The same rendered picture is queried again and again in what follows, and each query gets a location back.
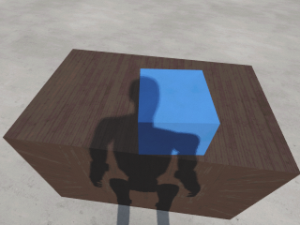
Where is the carton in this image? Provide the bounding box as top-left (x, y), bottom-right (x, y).
top-left (138, 68), bottom-right (220, 156)

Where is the pedestal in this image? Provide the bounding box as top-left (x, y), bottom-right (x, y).
top-left (3, 49), bottom-right (300, 220)

